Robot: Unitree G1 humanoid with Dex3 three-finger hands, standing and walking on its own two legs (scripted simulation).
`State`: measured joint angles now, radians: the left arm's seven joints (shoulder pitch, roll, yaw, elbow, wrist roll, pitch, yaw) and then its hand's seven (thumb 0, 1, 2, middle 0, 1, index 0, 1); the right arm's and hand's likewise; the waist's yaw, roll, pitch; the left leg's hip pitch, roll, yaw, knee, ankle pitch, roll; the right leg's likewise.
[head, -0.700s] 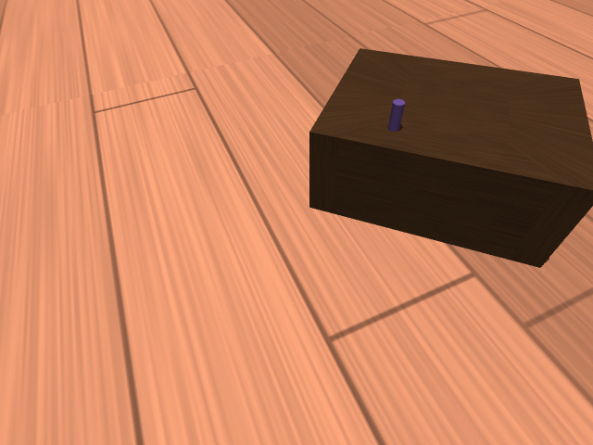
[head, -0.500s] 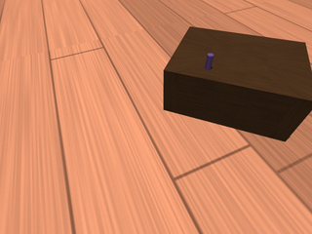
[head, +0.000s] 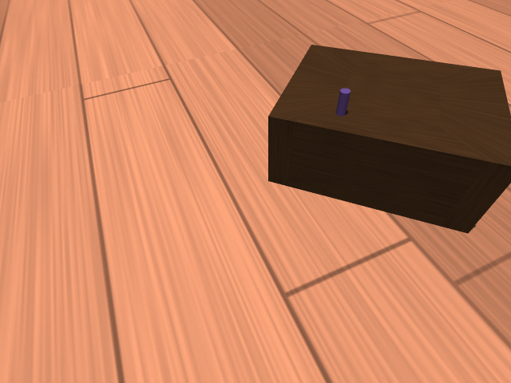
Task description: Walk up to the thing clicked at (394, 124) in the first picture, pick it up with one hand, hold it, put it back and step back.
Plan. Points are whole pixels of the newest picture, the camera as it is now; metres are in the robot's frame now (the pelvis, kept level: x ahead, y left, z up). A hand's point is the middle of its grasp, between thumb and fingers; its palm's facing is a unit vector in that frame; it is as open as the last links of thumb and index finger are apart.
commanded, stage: stand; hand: left
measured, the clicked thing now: (343, 102) +1.25 -0.30 -0.31
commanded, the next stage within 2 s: walk up in 0.42 s
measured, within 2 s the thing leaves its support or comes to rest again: neither
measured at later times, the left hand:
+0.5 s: hand out of the picture +0.08 +0.26 -0.16, palm faces -0.06 -0.94 -0.33, open 7.3 cm
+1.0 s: hand (199, 352) +0.22 +0.14 -0.15, palm faces -0.18 -0.92 -0.34, open 7.3 cm
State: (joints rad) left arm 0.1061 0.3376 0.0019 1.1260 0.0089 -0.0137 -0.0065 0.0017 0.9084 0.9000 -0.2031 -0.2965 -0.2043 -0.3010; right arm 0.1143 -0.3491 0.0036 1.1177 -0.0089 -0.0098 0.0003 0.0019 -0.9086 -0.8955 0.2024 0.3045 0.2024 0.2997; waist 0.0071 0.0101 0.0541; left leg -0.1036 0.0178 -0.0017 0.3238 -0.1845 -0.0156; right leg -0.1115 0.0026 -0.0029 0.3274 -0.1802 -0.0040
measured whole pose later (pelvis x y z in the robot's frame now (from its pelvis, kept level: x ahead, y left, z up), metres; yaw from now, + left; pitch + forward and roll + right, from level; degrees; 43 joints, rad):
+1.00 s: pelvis +0.14 -0.12 -0.01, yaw -13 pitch -3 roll -1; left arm 0.34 0.37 0.07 0.92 0.02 -0.03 -0.08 0.00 0.91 0.90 -0.21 -0.30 -0.21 -0.30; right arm 0.23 -0.42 -0.07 0.91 -0.02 -0.05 0.06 0.00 -0.91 -0.90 0.20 0.30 0.20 0.30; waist 0.06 0.04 0.07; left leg -0.44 0.08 0.05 0.90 -0.40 0.03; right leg -0.19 0.02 0.00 0.52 -0.28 -0.04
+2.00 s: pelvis +0.53 -0.28 -0.03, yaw -20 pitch -2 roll -1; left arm 0.36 0.42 0.05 0.84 0.01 -0.07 -0.05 0.00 0.90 0.90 -0.21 -0.30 -0.21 -0.30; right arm 0.28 -0.41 -0.07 0.86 -0.03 -0.06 0.06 0.00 -0.91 -0.90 0.20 0.30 0.20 0.30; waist 0.05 0.00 0.07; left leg -0.40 0.07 0.05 0.58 -0.16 0.02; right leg -0.14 0.00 -0.06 0.60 -0.43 -0.02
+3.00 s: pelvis +0.69 -0.37 -0.03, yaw -17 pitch -3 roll -1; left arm 0.16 0.39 0.02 0.97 0.00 -0.03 0.01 0.00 0.91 0.90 -0.20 -0.30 -0.21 -0.30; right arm 0.15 -0.39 -0.03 0.95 -0.01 0.02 0.02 0.00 -0.91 -0.90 0.20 0.30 0.20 0.30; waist 0.01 0.01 0.11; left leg -0.35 0.04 -0.01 0.71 -0.32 -0.01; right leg -0.33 -0.03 -0.05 0.69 -0.28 -0.01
